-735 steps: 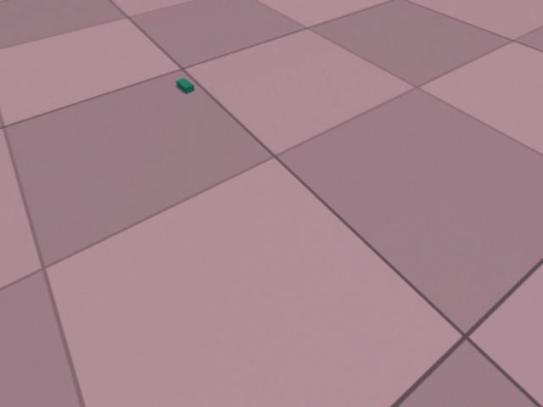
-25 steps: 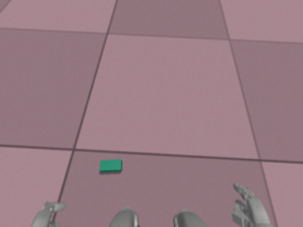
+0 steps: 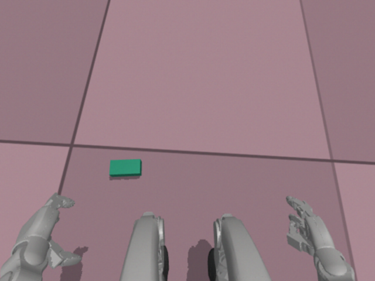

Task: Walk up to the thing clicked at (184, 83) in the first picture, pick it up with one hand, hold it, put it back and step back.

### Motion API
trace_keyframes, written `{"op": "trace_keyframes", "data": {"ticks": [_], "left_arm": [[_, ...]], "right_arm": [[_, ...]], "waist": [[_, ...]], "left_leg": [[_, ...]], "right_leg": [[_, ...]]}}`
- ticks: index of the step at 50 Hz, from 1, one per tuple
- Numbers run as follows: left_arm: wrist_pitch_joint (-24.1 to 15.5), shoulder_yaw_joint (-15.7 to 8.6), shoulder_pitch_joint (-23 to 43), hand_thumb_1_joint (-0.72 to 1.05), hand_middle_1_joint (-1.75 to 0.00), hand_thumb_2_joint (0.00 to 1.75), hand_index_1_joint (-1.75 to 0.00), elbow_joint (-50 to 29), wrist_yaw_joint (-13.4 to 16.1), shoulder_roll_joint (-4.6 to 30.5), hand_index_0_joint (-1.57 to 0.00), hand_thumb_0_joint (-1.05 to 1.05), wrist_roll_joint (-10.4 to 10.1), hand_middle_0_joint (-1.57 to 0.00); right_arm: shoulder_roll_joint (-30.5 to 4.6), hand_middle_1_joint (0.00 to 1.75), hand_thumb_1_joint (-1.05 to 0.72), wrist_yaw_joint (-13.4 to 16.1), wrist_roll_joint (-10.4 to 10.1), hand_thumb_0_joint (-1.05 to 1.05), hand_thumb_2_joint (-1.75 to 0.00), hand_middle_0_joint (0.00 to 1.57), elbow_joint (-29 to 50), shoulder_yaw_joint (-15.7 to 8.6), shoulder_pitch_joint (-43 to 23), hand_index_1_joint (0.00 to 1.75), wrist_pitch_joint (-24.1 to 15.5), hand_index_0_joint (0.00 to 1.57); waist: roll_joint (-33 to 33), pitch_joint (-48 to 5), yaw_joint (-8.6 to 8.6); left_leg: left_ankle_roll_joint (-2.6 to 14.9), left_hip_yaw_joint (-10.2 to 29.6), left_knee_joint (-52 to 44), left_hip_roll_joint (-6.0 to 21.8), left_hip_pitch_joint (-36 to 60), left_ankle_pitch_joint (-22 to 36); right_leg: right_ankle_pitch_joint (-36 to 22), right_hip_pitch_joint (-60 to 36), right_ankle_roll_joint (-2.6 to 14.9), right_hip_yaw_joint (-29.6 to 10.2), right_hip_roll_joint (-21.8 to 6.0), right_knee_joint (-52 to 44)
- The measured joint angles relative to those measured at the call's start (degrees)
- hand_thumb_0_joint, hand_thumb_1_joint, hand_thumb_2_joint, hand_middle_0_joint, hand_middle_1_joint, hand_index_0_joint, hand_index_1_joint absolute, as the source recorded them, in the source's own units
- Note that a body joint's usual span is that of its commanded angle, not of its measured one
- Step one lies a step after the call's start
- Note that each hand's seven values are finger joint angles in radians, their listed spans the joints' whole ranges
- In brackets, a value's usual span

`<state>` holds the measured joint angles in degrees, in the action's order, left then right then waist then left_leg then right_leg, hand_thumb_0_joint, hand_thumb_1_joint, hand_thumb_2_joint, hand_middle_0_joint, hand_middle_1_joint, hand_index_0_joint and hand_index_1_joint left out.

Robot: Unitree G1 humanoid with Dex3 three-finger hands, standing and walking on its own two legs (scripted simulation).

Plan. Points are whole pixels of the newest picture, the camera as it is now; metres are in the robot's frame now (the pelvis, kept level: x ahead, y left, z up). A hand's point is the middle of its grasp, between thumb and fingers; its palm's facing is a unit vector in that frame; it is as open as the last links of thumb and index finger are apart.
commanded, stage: rise first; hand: left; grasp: from above
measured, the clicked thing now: (126, 168) +0.49 +0.26 -0.56
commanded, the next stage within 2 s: none
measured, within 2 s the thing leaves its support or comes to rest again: neither
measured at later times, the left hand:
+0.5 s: hand (91, 192) +0.35 +0.30 -0.31, palm faces -0.49 -0.16 -0.86, open 13.8 cm
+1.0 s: hand (98, 179) +0.40 +0.31 -0.39, palm faces -0.46 -0.02 -0.89, open 13.4 cm
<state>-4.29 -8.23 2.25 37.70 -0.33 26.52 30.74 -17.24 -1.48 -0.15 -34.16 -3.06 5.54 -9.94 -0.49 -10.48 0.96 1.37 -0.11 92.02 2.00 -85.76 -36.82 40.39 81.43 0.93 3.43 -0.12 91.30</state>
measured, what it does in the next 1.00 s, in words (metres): lowers itself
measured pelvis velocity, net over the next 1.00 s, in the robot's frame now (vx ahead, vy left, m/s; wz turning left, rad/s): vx -0.06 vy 0.01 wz -0.15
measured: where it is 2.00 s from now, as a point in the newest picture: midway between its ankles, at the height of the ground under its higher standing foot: outside the picture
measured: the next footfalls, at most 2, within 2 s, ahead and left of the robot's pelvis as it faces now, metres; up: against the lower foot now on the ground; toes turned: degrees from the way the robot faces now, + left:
none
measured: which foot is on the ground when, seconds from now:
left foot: down 0.00-1.00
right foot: down 0.00-1.00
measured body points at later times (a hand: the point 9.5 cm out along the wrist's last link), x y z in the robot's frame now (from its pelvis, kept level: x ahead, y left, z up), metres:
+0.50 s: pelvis -0.07 +0.00 -0.17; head +0.16 +0.03 +0.21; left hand +0.37 +0.31 -0.26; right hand +0.01 -0.28 -0.31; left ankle +0.04 +0.11 -0.54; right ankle +0.02 -0.12 -0.54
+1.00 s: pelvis -0.06 +0.01 -0.23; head +0.19 +0.06 +0.14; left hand +0.42 +0.31 -0.34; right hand +0.00 -0.28 -0.34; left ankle +0.04 +0.11 -0.54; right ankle +0.02 -0.12 -0.54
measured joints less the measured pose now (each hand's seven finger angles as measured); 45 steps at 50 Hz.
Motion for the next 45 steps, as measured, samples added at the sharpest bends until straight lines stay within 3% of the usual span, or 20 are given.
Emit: {"op": "trace_keyframes", "data": {"ticks": [5, 13, 20, 27, 36, 40, 45], "left_arm": [[-3.65, -0.95, 7.54, -0.56, -1.06, 0.98, -1.07, 2.55, 2.68, 2.58, -0.12, 0.00, 6.10, -0.12], [-8.18, -0.52, 22.73, -0.56, -1.06, 1.00, -1.06, 13.40, 4.14, 7.79, -0.12, 0.00, 15.76, -0.12], [-12.92, -0.30, 32.46, -0.52, -1.02, 0.98, -1.02, 21.16, 6.39, 12.19, -0.14, 0.00, 23.67, -0.15], [-15.56, -1.29, 38.16, -0.48, -1.00, 0.98, -1.00, 27.43, 11.22, 15.16, -0.13, 0.00, 31.29, -0.13], [-16.09, -0.66, 43.95, -0.45, -0.93, 0.96, -0.93, 35.45, 15.78, 19.40, -0.14, 0.00, 38.88, -0.15], [-17.00, -0.26, 45.71, -0.44, -0.90, 0.95, -0.90, 36.94, 16.77, 20.87, -0.16, 0.00, 41.17, -0.17], [-17.85, -0.62, 47.72, -0.41, -0.87, 0.91, -0.88, 38.74, 18.23, 22.47, -0.19, 0.00, 42.59, -0.20]], "right_arm": [[-0.41, 0.30, -0.93, -1.08, -0.07, 0.01, -0.90, 0.20, -2.18, -0.66, -1.94, 0.30, 1.14, 0.20], [0.70, 0.30, -0.94, -2.14, 0.88, 0.01, -0.90, 0.20, -5.44, -0.28, -1.94, 0.30, 2.71, 0.20], [1.56, 0.30, -0.93, -2.63, 2.09, 0.01, -0.90, 0.20, -7.81, 0.94, 0.21, 0.30, 4.41, 0.20], [1.26, 0.30, -0.89, -3.25, 3.44, 0.01, -0.89, 0.20, -9.10, 1.89, 1.89, 0.30, 7.42, 0.20], [1.10, 0.30, -0.89, -4.05, 5.44, 0.01, -0.89, 0.20, -9.50, 2.97, 1.53, 0.30, 9.75, 0.20], [1.18, 0.30, -0.90, -4.44, 6.30, 0.01, -0.90, 0.20, -9.34, 3.63, 0.66, 0.30, 10.08, 0.20], [1.63, 0.30, -0.91, -4.97, 7.36, 0.00, -0.90, 0.20, -9.20, 4.56, -0.72, 0.30, 10.20, 0.20]], "waist": [[-0.51, 0.60, -0.46], [-0.72, 2.58, -0.73], [-0.28, 4.72, 1.46], [-0.01, 5.61, 4.15], [0.84, 6.37, 6.47], [1.34, 7.27, 6.76], [2.21, 8.33, 7.21]], "left_leg": [[0.21, 0.24, 9.46, 0.39, -11.16, -1.04], [0.38, 1.43, 20.51, 1.19, -25.38, 0.16], [0.59, 2.79, 27.61, 1.64, -33.49, 1.38], [1.28, 3.65, 32.49, 2.01, -38.58, 1.62], [1.93, 4.17, 36.96, 2.22, -42.91, 1.21], [2.11, 4.49, 38.76, 2.33, -44.31, 0.82], [2.25, 5.12, 40.85, 2.61, -45.64, 0.17]], "right_leg": [[1.36, 11.03, 0.17, 0.22, 0.07, 9.67], [0.37, 24.87, 0.71, 1.42, 0.39, 20.64], [-0.89, 32.29, 0.93, 2.76, 0.54, 27.13], [-1.35, 36.67, 0.60, 3.56, 0.76, 31.20], [-0.98, 40.36, 0.20, 4.05, 0.85, 35.09], [-0.63, 41.50, 0.07, 4.33, 0.95, 36.63], [-0.25, 42.55, -0.04, 4.88, 1.27, 38.21]]}}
